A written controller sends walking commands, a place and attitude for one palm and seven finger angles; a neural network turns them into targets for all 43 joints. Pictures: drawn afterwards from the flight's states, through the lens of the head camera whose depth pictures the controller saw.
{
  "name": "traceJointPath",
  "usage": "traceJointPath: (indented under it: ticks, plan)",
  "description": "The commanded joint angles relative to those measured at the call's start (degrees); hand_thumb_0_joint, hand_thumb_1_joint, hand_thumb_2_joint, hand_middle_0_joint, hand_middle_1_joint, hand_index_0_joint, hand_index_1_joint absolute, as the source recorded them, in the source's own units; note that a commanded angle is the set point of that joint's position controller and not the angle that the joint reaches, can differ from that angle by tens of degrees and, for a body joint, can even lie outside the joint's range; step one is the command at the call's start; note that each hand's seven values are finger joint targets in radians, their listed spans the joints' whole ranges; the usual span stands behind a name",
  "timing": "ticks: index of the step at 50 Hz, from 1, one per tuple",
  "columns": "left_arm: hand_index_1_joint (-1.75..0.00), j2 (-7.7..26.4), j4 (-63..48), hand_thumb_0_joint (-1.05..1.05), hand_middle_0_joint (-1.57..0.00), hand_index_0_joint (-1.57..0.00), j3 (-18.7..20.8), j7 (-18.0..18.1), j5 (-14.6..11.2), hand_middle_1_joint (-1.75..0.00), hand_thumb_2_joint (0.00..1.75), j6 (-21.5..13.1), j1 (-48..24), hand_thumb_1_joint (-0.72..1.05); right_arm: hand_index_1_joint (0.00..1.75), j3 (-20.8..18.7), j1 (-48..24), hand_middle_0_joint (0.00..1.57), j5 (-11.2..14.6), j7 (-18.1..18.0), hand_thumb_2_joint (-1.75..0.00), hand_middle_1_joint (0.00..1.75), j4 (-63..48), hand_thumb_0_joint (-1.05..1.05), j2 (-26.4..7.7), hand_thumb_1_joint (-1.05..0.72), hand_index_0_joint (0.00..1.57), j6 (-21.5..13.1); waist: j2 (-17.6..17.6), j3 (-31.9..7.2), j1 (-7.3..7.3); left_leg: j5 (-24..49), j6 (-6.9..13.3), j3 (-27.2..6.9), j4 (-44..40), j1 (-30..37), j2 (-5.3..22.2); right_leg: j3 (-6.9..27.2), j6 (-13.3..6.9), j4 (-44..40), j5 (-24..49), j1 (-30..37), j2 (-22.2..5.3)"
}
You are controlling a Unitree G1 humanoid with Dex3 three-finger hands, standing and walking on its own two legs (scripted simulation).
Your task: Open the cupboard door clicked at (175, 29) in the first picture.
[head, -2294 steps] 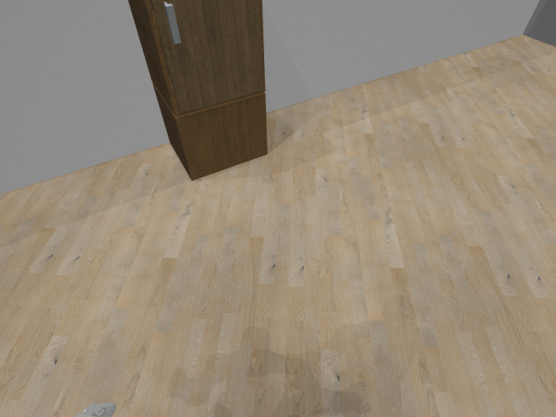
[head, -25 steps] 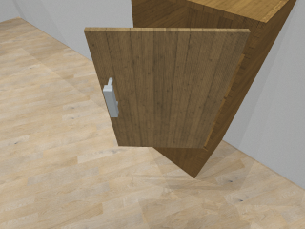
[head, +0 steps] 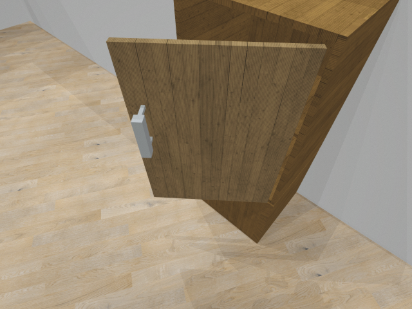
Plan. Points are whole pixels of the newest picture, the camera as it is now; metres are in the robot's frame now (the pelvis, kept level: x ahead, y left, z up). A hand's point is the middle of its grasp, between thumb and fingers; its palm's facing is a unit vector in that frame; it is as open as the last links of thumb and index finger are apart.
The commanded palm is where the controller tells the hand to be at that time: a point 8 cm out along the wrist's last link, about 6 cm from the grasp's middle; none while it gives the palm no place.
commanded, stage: come to a stop and stand still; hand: left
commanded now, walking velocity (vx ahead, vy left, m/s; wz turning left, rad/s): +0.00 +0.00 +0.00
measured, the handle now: (144, 131) +0.50 +0.20 +0.03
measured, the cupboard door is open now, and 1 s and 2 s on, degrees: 39 39 39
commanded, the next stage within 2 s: look again from close up in 0.26 s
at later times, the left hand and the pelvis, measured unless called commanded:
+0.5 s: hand out of the picture +0.01 +0.17 -0.17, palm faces +0.03 -0.98 -0.21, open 7.4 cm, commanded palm none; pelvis +0.00 -0.01 +0.00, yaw +0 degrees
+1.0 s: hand out of the picture +0.02 +0.18 -0.17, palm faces +0.10 -0.97 -0.21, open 7.4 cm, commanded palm +0.09 +0.23 -0.07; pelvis -0.01 +0.00 +0.00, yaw +0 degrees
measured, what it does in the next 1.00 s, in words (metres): stands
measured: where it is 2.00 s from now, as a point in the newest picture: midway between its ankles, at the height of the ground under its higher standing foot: outside the picture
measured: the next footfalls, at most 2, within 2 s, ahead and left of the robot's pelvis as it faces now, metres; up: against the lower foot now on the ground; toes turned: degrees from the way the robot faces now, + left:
none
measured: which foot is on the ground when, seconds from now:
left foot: down 0.00-1.00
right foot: down 0.00-1.00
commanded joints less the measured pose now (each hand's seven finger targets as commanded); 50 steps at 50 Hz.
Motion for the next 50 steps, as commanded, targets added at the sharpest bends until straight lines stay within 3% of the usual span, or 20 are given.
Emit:
traceJointPath:
  ticks: [1, 18, 21, 29, 36, 42, 47, 48, 49, 50]
  plan:
    - [-0.3, 7.5, -2.3, 0.0, -0.2, -0.2, 1.4, 0.5, 0.2, -0.3, 0.9, -0.9, 2.8, 0.9, 0.3, -0.9, 2.8, 0.2, -0.1, -0.6, -0.9, 0.3, -1.5, 0.0, -5.3, -0.9, 0.2, -0.6, -1.9, -0.7, -0.22, 12.8, 1.8, -4.2, -3.0, -1.0, 5.2, 6.4, -1.0, -4.4, 19.0, 0.2, -7.1]
    - [-0.3, 7.8, -2.4, 0.0, -0.2, -0.2, 1.6, 0.4, 0.0, -0.3, 0.9, -1.1, 2.5, 0.9, 0.3, -0.9, 3.3, 0.2, -0.2, -0.6, -0.9, 0.3, -1.1, 0.0, -5.5, -0.9, 0.2, -0.7, -0.5, -1.3, -0.21, 13.0, 1.3, -4.2, -3.3, -1.1, 5.3, 6.7, -1.1, -5.2, 18.9, 0.7, -7.2]
    - [-0.3, 7.5, -2.3, 0.0, -0.2, -0.2, 1.5, 0.4, 0.0, -0.3, 0.9, -1.1, 2.7, 0.9, 0.3, -0.8, 3.3, 0.2, -0.2, -0.7, -0.9, 0.3, -0.9, 0.0, -5.0, -0.9, 0.2, -0.6, -1.1, 0.2, -0.13, 11.9, 1.3, -4.1, -3.6, -1.6, 5.3, 6.6, -1.0, -5.7, 17.7, 0.0, -7.0]
    - [-0.3, 7.8, -2.3, 0.0, -0.2, -0.2, 1.6, 0.4, -0.1, -0.3, 0.9, -1.3, 3.0, 0.9, 0.3, -0.9, 3.5, 0.2, -0.3, -0.7, -0.9, 0.3, -1.0, 0.0, -5.6, -0.9, 0.2, -0.7, -0.9, -2.3, -0.13, 13.4, 1.2, -4.1, -3.4, -0.6, 5.3, 6.6, -0.9, -5.3, 19.9, 1.3, -7.2]
    - [-0.3, 7.3, -2.1, 0.0, -0.2, -0.2, 1.6, 0.4, 0.1, -0.3, 0.9, -1.1, 2.9, 0.9, 0.3, -0.9, 3.4, 0.2, -0.2, -0.7, -0.9, 0.3, -0.8, 0.0, -5.0, -0.9, 0.2, -0.6, -0.6, 0.2, -0.09, 12.5, 1.3, -4.3, -4.1, -1.2, 5.5, 6.3, -0.9, -5.9, 17.1, -0.2, -6.8]
    - [-0.3, 7.4, -2.1, 0.0, -0.2, -0.2, 1.6, 0.3, 0.0, -0.3, 0.9, -1.1, 2.9, 0.9, 0.3, -0.9, 3.4, 0.2, -0.2, -0.7, -0.9, 0.3, -0.9, 0.0, -5.6, -0.9, 0.2, -0.7, -0.7, -0.4, -0.15, 12.6, 1.4, -4.7, -4.3, -1.4, 5.4, 6.4, -0.9, -5.9, 16.5, 0.2, -6.9]
    - [-0.3, 7.7, -2.1, 0.0, -0.2, -0.2, 1.7, 0.4, 0.0, -0.3, 0.9, -1.3, 2.9, 0.9, 0.3, -0.9, 3.3, 0.2, -0.2, -0.7, -0.9, 0.3, -0.8, 0.0, -5.6, -0.9, 0.2, -0.9, -0.6, -1.1, -0.03, 14.1, 1.3, -4.7, -4.0, -1.3, 5.3, 6.1, -0.8, -5.6, 19.1, 1.3, -7.2]
    - [-0.3, 5.6, 0.3, 0.0, -0.2, -0.2, 1.3, 2.9, 0.3, -0.3, 0.9, -2.0, 9.0, 0.9, 0.3, -1.4, -0.7, 0.2, 0.5, 0.0, -0.9, 0.3, -4.7, 0.0, -6.1, -0.9, 0.2, -1.0, 1.5, 0.2, 1.04, 13.0, 0.0, -1.3, 8.5, -4.9, 5.6, 9.4, 1.9, -4.9, 39.3, -0.2, -10.9]
    - [-0.32, 19.5, -86.8, 0.0, -0.2, -0.2, 8.9, 1.7, -11.7, -0.32, 0.89, -14.7, -34.7, 0.88, 0.3, -2.2, 0.6, 0.2, 3.4, -2.5, -0.9, 0.3, -24.8, 0.0, -15.1, -0.9, 0.2, -9.3, 11.6, -27.1, -5.09, 20.4, 2.1, -2.6, 0.3, 9.0, -1.7, 5.6, -0.2, -0.3, 34.1, 5.8, -4.8]
    - [-0.33, 16.6, -72.2, 0.0, -0.2, -0.2, 9.9, 3.8, -7.0, -0.33, 0.88, -12.4, -7.5, 0.85, 0.3, -1.7, -2.5, 0.2, 2.1, -4.6, -0.9, 0.3, -22.7, 0.0, -10.5, -0.9, 0.2, -13.9, 17.6, -27.7, 0.8, 29.7, 2.7, -1.6, 0.7, 11.5, 0.2, 3.5, -1.4, 2.9, 22.4, 4.2, -1.7]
